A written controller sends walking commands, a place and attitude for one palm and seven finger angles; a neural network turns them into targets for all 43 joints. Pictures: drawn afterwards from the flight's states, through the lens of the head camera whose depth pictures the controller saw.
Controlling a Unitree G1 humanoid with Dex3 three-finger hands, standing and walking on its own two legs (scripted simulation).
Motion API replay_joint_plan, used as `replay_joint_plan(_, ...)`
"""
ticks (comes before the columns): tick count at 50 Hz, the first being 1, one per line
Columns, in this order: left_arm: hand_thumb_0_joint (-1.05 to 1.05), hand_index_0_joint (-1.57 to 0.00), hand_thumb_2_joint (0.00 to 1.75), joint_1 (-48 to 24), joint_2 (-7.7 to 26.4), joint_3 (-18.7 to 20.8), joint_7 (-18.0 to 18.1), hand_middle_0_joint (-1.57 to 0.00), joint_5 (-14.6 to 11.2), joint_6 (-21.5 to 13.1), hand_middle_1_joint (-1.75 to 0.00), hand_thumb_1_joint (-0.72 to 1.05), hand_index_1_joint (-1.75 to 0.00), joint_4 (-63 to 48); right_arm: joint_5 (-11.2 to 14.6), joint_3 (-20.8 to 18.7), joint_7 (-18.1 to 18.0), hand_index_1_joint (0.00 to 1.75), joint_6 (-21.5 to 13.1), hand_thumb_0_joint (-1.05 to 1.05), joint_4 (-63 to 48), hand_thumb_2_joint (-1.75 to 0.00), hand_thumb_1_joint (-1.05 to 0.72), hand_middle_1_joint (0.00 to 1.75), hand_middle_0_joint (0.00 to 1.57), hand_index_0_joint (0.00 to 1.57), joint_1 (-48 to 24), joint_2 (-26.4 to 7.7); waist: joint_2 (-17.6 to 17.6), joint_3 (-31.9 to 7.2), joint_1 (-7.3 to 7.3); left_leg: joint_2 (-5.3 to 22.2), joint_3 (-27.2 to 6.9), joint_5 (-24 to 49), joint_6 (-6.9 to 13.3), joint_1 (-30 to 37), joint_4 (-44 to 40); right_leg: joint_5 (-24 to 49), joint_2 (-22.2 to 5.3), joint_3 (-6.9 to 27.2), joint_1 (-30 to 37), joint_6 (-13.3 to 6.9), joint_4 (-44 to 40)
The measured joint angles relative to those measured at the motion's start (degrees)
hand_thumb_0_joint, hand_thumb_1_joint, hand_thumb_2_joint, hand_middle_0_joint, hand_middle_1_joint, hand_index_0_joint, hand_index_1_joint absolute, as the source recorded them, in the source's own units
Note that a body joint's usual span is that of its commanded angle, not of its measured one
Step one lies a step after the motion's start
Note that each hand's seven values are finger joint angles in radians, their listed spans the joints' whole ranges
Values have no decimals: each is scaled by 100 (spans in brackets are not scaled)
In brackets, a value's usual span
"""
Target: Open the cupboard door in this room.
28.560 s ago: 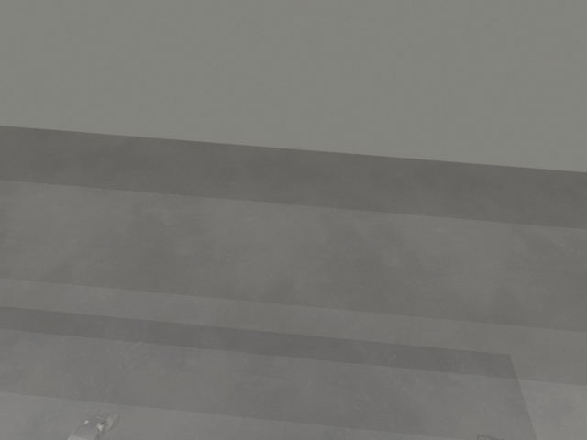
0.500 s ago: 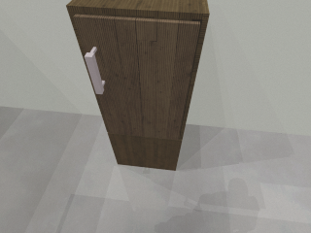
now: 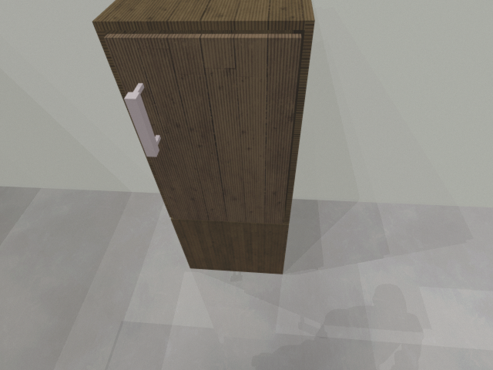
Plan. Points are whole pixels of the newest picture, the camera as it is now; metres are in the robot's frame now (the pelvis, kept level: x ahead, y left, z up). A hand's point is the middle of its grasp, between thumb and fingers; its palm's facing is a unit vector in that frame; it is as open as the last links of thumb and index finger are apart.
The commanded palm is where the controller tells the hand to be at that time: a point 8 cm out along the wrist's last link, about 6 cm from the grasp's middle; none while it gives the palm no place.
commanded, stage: look again from close up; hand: left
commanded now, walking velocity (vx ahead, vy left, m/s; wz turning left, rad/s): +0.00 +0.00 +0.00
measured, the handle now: (146, 121) +0.59 +0.26 +0.08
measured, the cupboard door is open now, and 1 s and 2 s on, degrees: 0 0 0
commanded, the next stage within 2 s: shuffle to correct the standing spot in 0.28 s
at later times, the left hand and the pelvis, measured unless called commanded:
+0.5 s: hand out of the picture -0.02 +0.13 -0.17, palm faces +0.05 -0.98 -0.19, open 7.3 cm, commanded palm none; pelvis +0.00 -0.03 +0.00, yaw +0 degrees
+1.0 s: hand out of the picture +0.03 +0.22 -0.19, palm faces +0.10 -0.97 -0.21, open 7.4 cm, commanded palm none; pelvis +0.03 +0.03 -0.01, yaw +1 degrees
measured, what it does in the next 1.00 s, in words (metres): steps on the spot: left foot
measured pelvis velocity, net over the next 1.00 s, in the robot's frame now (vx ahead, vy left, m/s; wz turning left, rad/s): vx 0.03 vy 0.03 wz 0.01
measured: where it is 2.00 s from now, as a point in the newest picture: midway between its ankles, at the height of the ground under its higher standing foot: outside the picture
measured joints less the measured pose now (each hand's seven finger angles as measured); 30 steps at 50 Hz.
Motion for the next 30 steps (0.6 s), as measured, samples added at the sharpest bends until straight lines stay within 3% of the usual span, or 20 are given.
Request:
replay_joint_plan(23, 0, -20, 90, 269, -114, 23, -92, -20, 26, -7, -30, 91, -30, 96, 14, -19, -15, 30, 37, 1, 220, -90, -91, 30, 20, 19, -81, -23, -170, 10, 104, 201, -94, 212, -243, -16, -244, 95, 203, -113, -56, -252, -115)
replay_joint_plan(30, 0, -20, 90, 321, -142, 138, -100, -20, 62, -10, -30, 91, -30, -23, 3, -97, 23, 30, 151, 1, 169, -90, -91, 30, 20, 19, -20, -90, -130, -35, 147, 237, -122, -57, -77, -271, 266, -56, 195, -236, -82, -242, 38)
